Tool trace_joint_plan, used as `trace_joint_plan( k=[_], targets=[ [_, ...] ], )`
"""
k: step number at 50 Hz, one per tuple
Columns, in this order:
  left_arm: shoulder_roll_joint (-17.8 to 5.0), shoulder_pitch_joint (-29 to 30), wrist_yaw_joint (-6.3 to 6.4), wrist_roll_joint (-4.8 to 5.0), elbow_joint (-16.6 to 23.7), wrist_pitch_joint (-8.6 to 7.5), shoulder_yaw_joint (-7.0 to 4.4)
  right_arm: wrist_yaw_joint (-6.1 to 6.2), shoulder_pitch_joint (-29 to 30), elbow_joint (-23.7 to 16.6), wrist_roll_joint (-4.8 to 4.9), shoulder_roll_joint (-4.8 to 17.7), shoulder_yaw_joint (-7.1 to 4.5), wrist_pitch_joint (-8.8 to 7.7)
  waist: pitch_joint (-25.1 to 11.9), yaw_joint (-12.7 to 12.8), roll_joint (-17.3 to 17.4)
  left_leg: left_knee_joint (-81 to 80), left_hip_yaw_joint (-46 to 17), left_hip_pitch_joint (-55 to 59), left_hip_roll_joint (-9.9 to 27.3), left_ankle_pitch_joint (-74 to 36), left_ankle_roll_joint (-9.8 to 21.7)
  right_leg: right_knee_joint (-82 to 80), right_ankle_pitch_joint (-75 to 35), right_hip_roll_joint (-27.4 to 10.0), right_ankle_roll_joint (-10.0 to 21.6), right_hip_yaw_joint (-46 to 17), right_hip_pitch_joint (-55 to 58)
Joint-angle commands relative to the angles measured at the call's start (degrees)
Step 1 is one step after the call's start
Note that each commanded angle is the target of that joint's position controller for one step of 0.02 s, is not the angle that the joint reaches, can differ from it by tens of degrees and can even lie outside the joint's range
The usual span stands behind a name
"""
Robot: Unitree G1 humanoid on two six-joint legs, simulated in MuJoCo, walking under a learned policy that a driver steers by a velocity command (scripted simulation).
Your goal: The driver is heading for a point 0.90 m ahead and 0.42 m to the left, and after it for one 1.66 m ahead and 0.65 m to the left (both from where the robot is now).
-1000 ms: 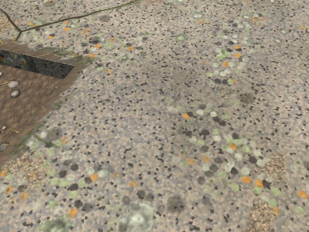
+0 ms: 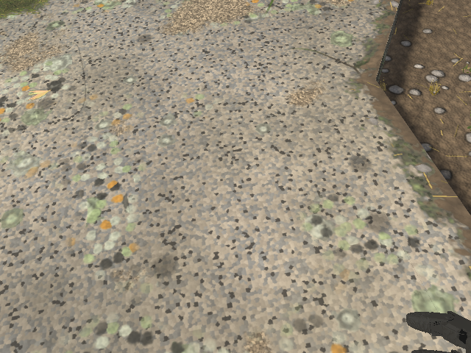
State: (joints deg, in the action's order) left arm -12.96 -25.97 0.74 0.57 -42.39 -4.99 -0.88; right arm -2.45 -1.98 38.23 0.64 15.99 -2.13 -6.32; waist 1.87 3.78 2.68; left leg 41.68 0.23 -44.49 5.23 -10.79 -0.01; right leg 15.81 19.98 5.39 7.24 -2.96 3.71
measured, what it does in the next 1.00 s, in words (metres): walks ahead, turning left: left foot, then right foot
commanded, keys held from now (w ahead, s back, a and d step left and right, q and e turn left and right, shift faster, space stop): w+q+shift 1.00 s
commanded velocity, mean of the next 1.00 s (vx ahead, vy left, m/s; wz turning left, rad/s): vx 0.99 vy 0.00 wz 0.78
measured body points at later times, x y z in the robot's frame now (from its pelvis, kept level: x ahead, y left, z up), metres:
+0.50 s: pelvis +0.49 +0.02 +0.00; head +0.51 +0.03 +0.45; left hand +0.69 +0.29 -0.03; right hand +0.56 -0.24 -0.13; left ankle +0.37 +0.06 -0.74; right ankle +0.76 -0.10 -0.68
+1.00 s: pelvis +0.88 +0.17 -0.03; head +0.88 +0.21 +0.41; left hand +0.63 +0.33 -0.16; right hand +1.22 +0.24 -0.07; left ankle +0.96 +0.39 -0.70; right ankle +0.80 -0.08 -0.73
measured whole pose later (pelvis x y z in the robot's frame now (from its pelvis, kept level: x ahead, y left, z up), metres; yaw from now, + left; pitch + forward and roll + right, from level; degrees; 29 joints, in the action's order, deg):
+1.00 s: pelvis +0.88 +0.17 -0.03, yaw +50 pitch +0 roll -3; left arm -18.1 -25.9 1.0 -0.5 -47.8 -5.3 -3.8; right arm -4.4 -0.2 31.6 2.2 17.7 -2.0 -2.0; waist 3.2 6.1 1.2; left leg 45.8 5.1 -44.2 3.1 0.0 6.2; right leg 13.7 27.0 0.5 -3.4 14.6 15.6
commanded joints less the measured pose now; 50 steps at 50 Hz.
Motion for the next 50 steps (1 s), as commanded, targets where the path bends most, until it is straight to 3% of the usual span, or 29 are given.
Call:
trace_joint_plan(
  k=[1,3,6,8,9,10,11,12,13,14,15,17,20,22,26,27,28,29,30,31,32,33,34,36,38,42,46,48,50],
  targets=[
    [-9.3,-3.5,1.14,-0.21,-0.6,-0.87,-2.26,-1.89,12.1,-5.1,1.63,1.7,0.0,-1.27,6.8,2.8,-5.7,-10.7,4.9,7.0,-4.3,-7.7,1.9,-12.1,-25.5,-10.9,-1.3,1.9,-8.2],
    [-10.5,-3.2,1.45,-0.96,-1.9,-0.62,-2.49,-2.94,11.8,-5.5,2.38,3.2,-0.72,-1.7,6.1,1.8,-6.9,-14.2,5.1,6.6,-7.4,-6.3,3.7,-10.1,-38.4,-12.6,-3.4,4.7,-0.7],
    [-14.2,-0.7,3.02,-3.41,-1.7,0.3,-3.55,-3.16,3.6,-4.6,2.86,6.6,-2.45,-1.21,-1.9,-4.3,-12.1,-10.1,10.7,15.5,-13.5,0.2,5.7,3.5,-80.6,-14.6,-7.3,7.6,8.0],
    [-15.9,5.8,3.94,-5.44,0.1,1.18,-4.39,-1.83,-19.5,1.5,3.42,11.1,-4.55,0.84,-10.4,-15.5,-12.9,-5.5,8.3,36.2,-12.9,4.9,8.3,29.2,-98.9,-15.3,-8.5,7.7,2.7],
    [-16.7,15.7,3.64,-5.28,2.8,1.16,-4.62,-0.57,-37.1,6.4,2.79,12.0,-4.74,1.83,-12.6,-25.3,-3.7,-9.6,0.2,52.5,-7.8,3.2,11.6,59.6,-75.6,-9.6,-9.8,9.2,-11.4],
    [-2.4,8.8,1.31,-4.3,5.0,-0.79,-0.91,-0.54,-37.7,8.2,0.83,10.6,-3.43,1.49,-16.7,-14.7,22.4,-0.5,-20.1,76.8,0.7,13.0,20.8,88.7,15.2,2.1,-12.9,-0.2,-46.1],
    [-5.2,4.8,-0.75,1.75,8.3,-3.67,0.21,-0.05,-28.5,4.5,-1.15,9.2,-3.55,1.34,-24.6,-10.9,15.1,-19.3,-49.4,77.6,9.2,52.7,27.3,89.3,10.7,0.6,-9.9,-10.0,-55.4],
    [-10.1,12.0,-1.64,2.67,9.2,-5.2,-0.44,0.86,-26.7,2.2,-1.23,7.5,-3.68,1.23,-15.9,-12.1,4.1,-27.7,-50.7,68.0,8.8,56.5,23.6,80.5,4.2,-2.3,-6.2,-9.8,-54.4],
    [-9.5,15.1,-2.14,1.81,10.5,-5.82,-0.25,0.63,-22.3,2.2,-1.48,5.7,-2.92,0.61,-6.4,-6.6,-8.6,-31.0,-47.9,53.5,7.8,51.4,21.3,72.5,-0.2,-4.3,-4.0,-8.3,-51.4],
    [-8.5,15.4,-1.83,-0.21,9.7,-5.47,-0.06,0.36,-18.2,1.0,-1.05,5.1,-2.53,-0.18,-3.3,-3.7,-12.4,-31.6,-43.7,42.7,4.6,45.9,20.7,65.9,-2.0,-6.2,-3.5,-8.2,-45.9],
    [-7.9,13.9,-1.6,-1.28,9.3,-4.85,0.02,0.65,-15.0,0.0,-1.18,6.5,-2.7,-0.26,0.5,-0.9,-11.6,-32.7,-39.5,33.5,1.2,41.7,21.3,62.7,-2.5,-7.2,-4.4,-8.5,-42.5],
    [-8.5,13.2,-0.53,-1.68,9.5,-3.67,-0.2,1.04,-13.7,-0.1,-0.08,6.0,-2.52,0.03,3.7,0.8,-8.2,-33.3,-31.9,24.1,-2.8,33.7,20.9,54.4,-3.2,-9.5,-6.7,-6.4,-39.6],
    [-6.1,23.9,0.06,-3.25,14.2,-3.68,0.84,2.49,-15.5,0.5,1.67,6.5,-2.74,0.15,6.5,-3.4,-4.9,-33.3,-22.2,12.7,-8.1,23.6,18.2,32.9,-15.9,-8.5,-10.0,-1.4,-30.6],
    [-4.1,28.5,-0.13,-2.28,16.0,-3.83,1.04,2.81,-19.2,2.0,2.32,7.6,-3.27,0.63,3.8,-7.3,-2.1,-31.7,-21.2,10.0,-9.1,24.9,14.7,22.4,-27.8,-5.3,-11.2,0.3,-20.6],
    [-8.4,30.1,0.11,1.36,16.8,-4.0,-1.55,3.28,-22.9,3.9,2.9,6.3,-3.35,1.98,0.8,-8.6,2.3,-22.4,-27.2,26.9,-7.0,27.2,11.5,10.8,-25.4,-4.2,-12.0,-4.3,-20.0],
    [-9.9,28.1,0.12,1.74,16.3,-4.36,-2.5,3.32,-22.8,3.9,2.53,6.3,-3.48,2.45,-0.8,-6.9,3.1,-17.8,-27.8,30.6,-6.2,21.4,10.5,9.8,-22.0,-4.0,-11.1,-4.1,-18.3],
    [-11.9,21.1,0.15,1.97,15.1,-4.7,-3.95,3.04,-21.7,3.6,1.84,6.8,-3.57,2.83,-5.4,-2.3,3.4,-8.5,-26.2,33.0,-6.9,11.5,8.5,10.1,-18.0,-4.3,-9.4,-3.6,-11.5],
    [-13.4,7.8,0.37,2.03,13.1,-4.52,-4.95,2.56,-19.0,1.8,0.26,5.3,-2.85,3.09,-15.1,4.8,3.4,6.7,-23.2,27.6,-7.5,8.8,6.3,16.1,-12.4,-9.8,-6.5,-6.1,4.5],
    [-17.2,-1.6,0.37,0.29,11.5,-3.71,-5.63,2.28,-25.5,0.4,0.12,-2.2,-0.84,2.72,-25.7,3.1,-13.1,27.6,-16.1,11.3,-12.9,34.8,4.0,14.1,5.8,-24.0,1.3,-28.7,25.5],
    [-19.1,-2.8,-0.85,0.34,9.0,-3.25,-6.2,2.34,-27.8,-2.5,3.49,-1.1,0.74,2.15,-29.2,1.3,-32.5,41.6,-11.6,-3.1,-9.2,41.1,3.4,3.3,30.4,-32.6,6.0,-55.8,29.8],
    [-13.3,1.5,-0.43,0.09,11.0,-2.58,-5.36,3.01,-22.7,-1.6,4.01,3.4,-0.2,2.69,-19.0,3.4,-22.2,45.4,-10.2,-8.3,-5.2,35.2,3.0,0.9,33.5,-29.3,3.8,-50.6,22.8],
    [-10.9,3.4,-0.06,-0.39,10.2,-1.87,-4.71,2.87,-16.5,-2.5,2.56,5.7,-0.71,2.95,-10.7,4.1,-12.9,44.6,-7.5,-9.1,-3.7,31.7,3.1,1.2,21.5,-26.6,1.6,-38.5,14.9],
    [-10.5,4.1,-0.04,-1.48,9.0,-1.52,-4.55,2.53,-11.5,-3.8,0.9,5.5,-0.86,2.98,-5.4,3.6,-4.3,42.4,-6.6,-7.3,-1.6,29.7,3.4,1.2,8.3,-24.4,0.9,-29.8,7.0],
    [-7.5,7.6,-0.18,-1.88,6.7,-1.74,-3.7,1.63,-10.1,-5.5,1.33,3.7,-1.19,3.92,-0.7,-0.3,-6.0,38.0,-7.2,-3.1,1.9,28.1,3.8,-0.6,-3.0,-20.9,0.1,-18.3,-2.8],
    [-5.4,9.0,-0.82,-0.46,4.6,-1.98,-3.28,1.05,-10.1,-6.5,2.37,1.7,-0.73,5.23,0.9,-2.4,-7.9,36.7,-6.6,-3.5,3.9,28.5,3.9,-2.3,-8.1,-20.1,-0.1,-11.4,-6.5],
    [-9.4,12.3,-0.46,-0.73,3.0,-2.31,-4.22,0.26,-6.5,-8.3,1.33,2.4,-0.16,5.19,5.2,-4.3,-5.6,27.2,-4.8,-3.8,4.3,16.8,2.0,-7.3,-17.4,-18.9,-0.3,1.3,-12.2],
    [-13.0,7.0,-0.01,-0.87,0.2,-2.27,-4.74,-1.56,3.2,-10.0,1.05,2.9,0.02,3.92,8.2,-0.4,-0.9,9.1,2.8,0.5,0.8,6.1,4.4,-9.4,-27.7,-16.9,-3.7,11.2,-7.1],
    [-15.9,5.3,0.32,-1.09,-0.5,-1.72,-5.13,-2.32,4.6,-10.5,1.48,4.6,-0.68,3.36,6.0,-1.3,-4.0,3.5,8.6,8.9,-4.4,6.9,6.5,-5.1,-54.7,-16.5,-5.8,14.7,-3.7],
    [-19.3,4.5,1.24,-0.95,-0.5,-0.42,-5.81,-2.34,-0.9,-9.9,2.21,7.8,-2.36,3.66,0.6,-6.6,-10.3,3.6,11.7,17.6,-9.2,13.9,8.3,7.4,-83.1,-18.3,-6.6,15.6,0.7]
  ],
)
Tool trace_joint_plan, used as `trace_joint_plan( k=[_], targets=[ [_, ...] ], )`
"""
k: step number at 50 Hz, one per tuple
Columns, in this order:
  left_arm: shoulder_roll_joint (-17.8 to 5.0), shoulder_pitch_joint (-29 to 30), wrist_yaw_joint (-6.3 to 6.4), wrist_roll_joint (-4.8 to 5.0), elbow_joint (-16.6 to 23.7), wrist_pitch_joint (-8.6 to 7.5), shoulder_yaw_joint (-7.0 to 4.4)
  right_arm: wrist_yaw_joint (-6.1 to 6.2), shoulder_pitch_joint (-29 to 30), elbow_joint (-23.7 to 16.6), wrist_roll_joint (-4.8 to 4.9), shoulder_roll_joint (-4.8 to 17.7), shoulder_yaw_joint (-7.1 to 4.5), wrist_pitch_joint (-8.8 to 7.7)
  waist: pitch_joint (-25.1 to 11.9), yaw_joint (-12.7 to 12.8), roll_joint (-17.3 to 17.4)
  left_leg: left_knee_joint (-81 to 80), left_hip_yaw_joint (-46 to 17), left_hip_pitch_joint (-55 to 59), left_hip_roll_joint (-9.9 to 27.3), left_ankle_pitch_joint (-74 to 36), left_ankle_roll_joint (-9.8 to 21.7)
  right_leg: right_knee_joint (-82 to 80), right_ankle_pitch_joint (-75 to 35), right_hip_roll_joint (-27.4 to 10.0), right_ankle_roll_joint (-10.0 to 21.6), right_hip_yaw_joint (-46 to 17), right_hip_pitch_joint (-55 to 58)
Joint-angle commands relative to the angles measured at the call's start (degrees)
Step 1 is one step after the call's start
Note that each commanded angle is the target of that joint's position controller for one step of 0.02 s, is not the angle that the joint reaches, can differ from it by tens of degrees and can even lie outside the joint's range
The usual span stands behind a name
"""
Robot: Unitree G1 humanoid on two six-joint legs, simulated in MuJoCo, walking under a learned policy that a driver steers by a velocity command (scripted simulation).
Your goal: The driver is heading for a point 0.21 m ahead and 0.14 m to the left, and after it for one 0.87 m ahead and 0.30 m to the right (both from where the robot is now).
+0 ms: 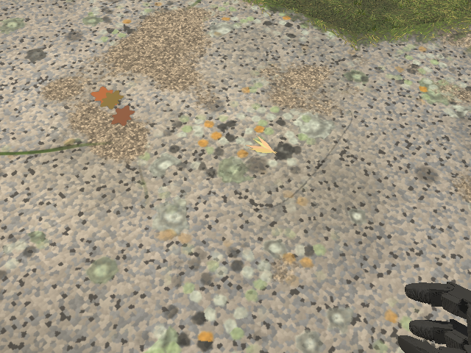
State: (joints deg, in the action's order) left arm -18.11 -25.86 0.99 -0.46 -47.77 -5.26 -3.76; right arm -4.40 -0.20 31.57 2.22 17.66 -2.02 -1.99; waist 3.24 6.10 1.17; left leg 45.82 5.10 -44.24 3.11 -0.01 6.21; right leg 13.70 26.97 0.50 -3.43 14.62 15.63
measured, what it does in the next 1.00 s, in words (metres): walks ahead, turning right: left foot, then right foot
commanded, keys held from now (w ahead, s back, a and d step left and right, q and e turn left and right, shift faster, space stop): w+q+shift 0.02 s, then w+e+shift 0.88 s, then shift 0.10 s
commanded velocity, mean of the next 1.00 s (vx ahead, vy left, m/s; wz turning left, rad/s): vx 0.98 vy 0.00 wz -0.47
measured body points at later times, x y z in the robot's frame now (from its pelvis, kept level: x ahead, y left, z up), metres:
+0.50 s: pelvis +0.47 -0.01 +0.00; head +0.48 -0.01 +0.45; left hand +0.67 +0.21 -0.09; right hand +0.47 -0.29 -0.13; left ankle +0.21 +0.06 -0.69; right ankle +0.68 -0.11 -0.68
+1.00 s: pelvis +0.93 -0.06 +0.01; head +0.96 -0.08 +0.45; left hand +1.14 +0.16 -0.10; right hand +1.01 -0.40 -0.04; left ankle +1.11 +0.00 -0.70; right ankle +0.70 -0.08 -0.64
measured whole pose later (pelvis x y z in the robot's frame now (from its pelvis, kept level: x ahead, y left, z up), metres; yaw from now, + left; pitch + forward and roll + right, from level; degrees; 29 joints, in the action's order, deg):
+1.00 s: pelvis +0.93 -0.06 +0.01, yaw -33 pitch +2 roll +2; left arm -18.9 -19.9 0.9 1.8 -41.6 -1.9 -4.4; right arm -0.5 -3.3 33.0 -0.4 16.5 -2.0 -8.1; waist 2.1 3.4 -2.5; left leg 35.4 -3.7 -29.3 -2.2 7.6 -2.2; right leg 61.4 31.5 7.4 2.5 -15.8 -9.8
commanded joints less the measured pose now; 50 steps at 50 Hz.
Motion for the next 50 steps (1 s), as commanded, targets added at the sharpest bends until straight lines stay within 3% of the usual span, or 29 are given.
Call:
trace_joint_plan(
  k=[1,2,3,4,5,6,7,9,10,13,21,23,25,26,27,28,29,30,31,32,35,38,40,44,46,47,48,49,50],
  targets=[
    [-15.2,6.5,1.15,0.15,5.8,0.49,-3.25,-0.12,-12.6,-1.0,0.94,9.1,-4.16,-0.07,-5.7,-14.7,-10.8,0.3,6.2,28.6,-8.3,6.3,4.0,21.5,-97.6,-14.6,4.8,-2.5,-13.7],
    [-14.0,9.4,0.94,0.49,7.0,0.15,-2.73,0.79,-27.7,3.2,0.42,11.7,-6.07,0.56,-11.6,-22.2,-8.5,-5.8,0.0,50.0,-6.8,2.3,7.7,38.3,-90.4,-13.8,5.4,-4.0,-25.3],
    [-6.6,8.0,0.39,0.03,6.6,-0.87,-0.46,2.25,-32.4,6.8,0.56,11.8,-5.81,1.11,-11.0,-20.7,4.2,-8.0,-11.8,64.4,0.0,3.2,9.6,62.1,-21.4,-5.0,4.7,-5.4,-42.0],
    [-0.3,-3.1,-0.79,1.61,9.6,-3.06,2.34,2.23,-26.1,3.8,-1.57,14.7,-4.99,-0.46,-23.4,-9.1,17.4,-16.7,-45.5,77.2,13.6,20.4,20.2,78.2,6.5,0.6,5.2,-16.3,-59.0],
    [-7.4,4.4,-1.04,3.93,8.9,-4.4,1.05,2.42,-28.4,4.0,-2.07,9.7,-4.86,-0.88,-24.4,-15.8,6.4,-28.3,-50.8,72.4,15.2,35.0,17.8,76.8,-0.7,-1.7,6.8,-22.0,-61.8],
    [-7.5,10.1,-0.75,5.6,10.9,-4.48,0.96,2.38,-26.5,4.9,-2.18,9.5,-4.44,-1.85,-13.0,-14.3,0.6,-31.9,-46.2,61.5,15.1,36.0,15.4,73.6,-4.0,-3.4,7.4,-20.9,-63.6],
    [-6.0,11.7,-0.19,4.92,10.5,-4.06,1.35,2.14,-20.9,5.1,-2.26,7.9,-3.71,-2.89,-6.7,-10.6,-6.5,-32.9,-40.3,49.5,13.9,30.5,13.0,68.9,-7.8,-6.4,7.4,-21.1,-60.9],
    [-5.2,6.8,-0.49,4.05,7.6,-1.07,1.04,2.0,-14.7,5.4,-4.07,2.8,-2.11,-4.3,-2.3,-5.0,-3.2,-33.7,-27.3,34.3,10.3,23.0,10.3,65.2,-13.2,-10.3,6.5,-22.7,-53.4],
    [-4.2,5.4,-0.47,3.9,6.6,0.5,0.88,1.86,-13.9,6.3,-3.71,1.3,-1.8,-4.72,-0.9,-3.8,-1.5,-34.6,-21.9,29.8,8.8,20.6,8.8,63.3,-14.1,-11.1,5.8,-23.2,-52.1],
    [-1.5,10.0,-0.41,2.99,7.6,2.38,1.44,2.25,-15.0,8.5,-3.39,2.0,-2.08,-5.87,3.4,-4.7,-0.2,-37.8,-8.0,25.2,5.5,8.2,4.5,55.7,-22.7,-10.9,3.8,-22.6,-56.0],
    [-0.2,23.4,-4.86,2.93,11.6,-0.56,1.79,5.23,-21.6,12.1,-3.21,5.6,-1.9,-5.62,4.5,-9.7,0.1,-37.8,6.6,44.0,4.9,-22.8,-4.8,23.4,-44.5,-2.8,7.3,-9.7,-53.4],
    [-2.5,21.1,-5.74,3.09,12.1,-0.22,0.72,6.57,-21.3,11.5,-3.52,8.9,-2.66,-3.72,0.7,-7.1,4.3,-28.8,7.8,52.5,6.9,-52.2,-6.4,23.3,-37.0,1.8,9.3,-5.2,-50.3],
    [-7.4,5.8,-5.33,3.63,9.9,1.53,-1.6,7.41,-16.6,10.4,-4.29,11.9,-3.66,-1.62,-6.1,2.6,8.5,-9.8,6.9,52.7,9.3,-70.2,-6.1,26.9,-26.7,4.3,12.0,-4.6,-36.1],
    [-11.8,-9.3,-4.38,3.32,6.0,2.57,-3.61,7.15,-11.8,8.9,-4.2,12.2,-3.8,-1.51,-12.1,10.3,6.8,8.1,5.4,42.7,8.3,-65.7,-5.1,26.9,-25.9,3.1,14.4,-10.3,-17.0],
    [-12.9,-14.1,-3.16,3.04,3.7,3.91,-3.45,5.37,-11.2,8.1,-4.18,4.1,-1.56,-3.25,-10.5,9.6,-10.6,36.0,4.8,23.6,-1.5,-4.5,-5.9,28.8,-22.7,0.2,17.4,-16.5,-4.2],
    [-11.5,-7.9,-3.11,0.98,5.8,2.64,-2.64,3.73,-18.2,3.6,-1.24,-3.9,1.19,-5.66,-15.4,-1.1,-26.0,54.1,-6.2,-1.5,-10.6,33.6,-7.6,15.2,3.3,-10.9,30.2,-51.5,6.9],
    [-7.5,-5.7,-2.92,0.41,8.3,1.96,-1.97,2.77,-13.5,2.1,-0.28,2.4,0.97,-8.01,-17.5,2.0,-13.7,50.3,-14.0,-3.7,-8.2,26.7,-2.9,2.0,17.8,-13.5,28.4,-64.1,5.1],
    [-6.2,-3.6,-3.04,-0.08,8.9,1.12,-1.62,2.59,-8.3,0.2,0.46,4.5,0.3,-8.83,-10.5,0.0,-4.5,43.2,-14.0,-3.7,-5.8,22.6,-0.8,-1.9,17.3,-13.4,24.6,-63.4,-3.0],
    [-6.2,0.3,-3.51,0.29,9.8,0.31,-1.59,2.91,-8.6,0.2,-0.46,3.7,0.46,-8.9,-6.0,-4.2,4.0,37.0,-14.3,-1.0,-3.6,20.0,-1.1,-2.2,12.7,-12.3,23.8,-60.6,-12.7],
    [-6.0,4.4,-3.46,0.49,11.0,-0.2,-1.51,3.41,-9.5,1.0,-2.03,3.1,0.46,-8.4,-3.5,-6.8,6.1,32.2,-14.9,2.8,-1.8,18.7,-2.1,-1.9,7.0,-9.4,23.8,-56.0,-20.7],
    [-5.0,8.7,-2.37,1.39,12.2,-0.12,-1.11,4.56,-11.4,1.8,-3.05,4.7,-0.31,-5.99,0.3,-9.7,2.0,21.1,-13.6,8.1,1.4,16.8,-6.4,-2.8,-6.2,-3.5,23.1,-44.0,-33.0],
    [-5.0,7.5,-0.67,2.39,11.3,0.22,-1.05,4.97,-0.3,-2.3,-4.12,1.6,0.79,-5.58,3.4,-5.6,-0.4,1.6,-9.1,15.3,-0.6,4.4,-9.8,-2.4,-15.0,1.8,20.5,-34.9,-43.3],
    [-6.5,5.4,-0.21,2.79,10.1,0.88,-1.73,4.72,4.1,-4.0,-3.14,-0.1,1.08,-5.72,1.2,-2.3,-3.5,-8.9,-7.2,23.4,-3.6,-4.6,-11.0,-1.4,-13.7,2.9,17.6,-34.2,-45.5],
    [-5.5,3.6,0.35,3.6,8.6,1.38,-2.09,4.64,4.2,-4.3,-0.01,4.9,-1.46,-6.37,-1.5,-2.2,-7.6,-18.6,-12.4,25.7,-3.7,-4.6,-11.3,5.9,-10.3,0.2,14.5,-40.9,-31.8],
    [-6.0,5.4,0.21,2.36,8.7,2.11,-2.44,4.77,-5.7,-2.1,0.0,8.4,-3.67,-6.99,-6.7,-8.4,-9.0,-19.4,-10.5,32.9,-4.1,0.1,-8.7,18.4,-28.0,0.0,11.7,-39.9,-24.6],
    [-4.3,7.2,-0.21,0.99,10.1,2.55,-1.75,4.85,-17.1,0.1,-1.02,9.8,-4.4,-6.95,-14.7,-13.8,-8.9,-15.8,-10.9,45.6,-0.6,0.7,-6.4,33.5,-35.0,1.6,8.6,-36.1,-26.5],
    [2.9,3.8,-0.43,-1.13,11.8,2.61,0.49,5.06,-25.7,1.6,-2.37,13.1,-4.4,-6.51,-23.4,-13.0,4.6,-12.9,-24.2,62.1,9.8,-3.3,-3.7,53.8,-7.6,5.2,6.8,-30.9,-36.7],
    [3.4,-7.7,-0.71,3.19,13.1,1.89,1.41,3.49,-25.4,3.8,-4.22,16.6,-5.14,-6.3,-29.5,-5.8,33.5,-23.5,-60.1,72.5,23.6,6.0,9.3,71.0,8.3,9.1,4.0,-26.9,-55.9],
    [-2.0,-4.6,-0.12,3.52,10.6,2.57,0.98,3.41,-21.3,1.0,-3.94,8.5,-3.75,-5.69,-24.0,-8.6,19.6,-25.0,-57.2,68.8,20.5,13.0,8.6,74.8,4.1,3.1,3.1,-27.7,-60.5]
  ],
)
